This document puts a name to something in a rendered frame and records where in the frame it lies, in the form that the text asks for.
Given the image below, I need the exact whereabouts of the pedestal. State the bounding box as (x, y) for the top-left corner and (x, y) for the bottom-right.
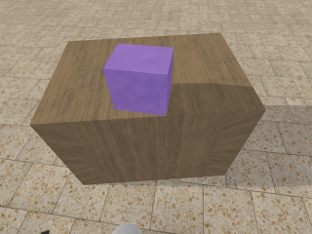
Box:
(29, 32), (266, 185)

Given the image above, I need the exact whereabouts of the carton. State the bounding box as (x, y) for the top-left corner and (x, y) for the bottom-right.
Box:
(103, 43), (174, 116)

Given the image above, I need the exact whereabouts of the left robot thigh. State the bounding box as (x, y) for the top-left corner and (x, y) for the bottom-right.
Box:
(112, 223), (142, 234)

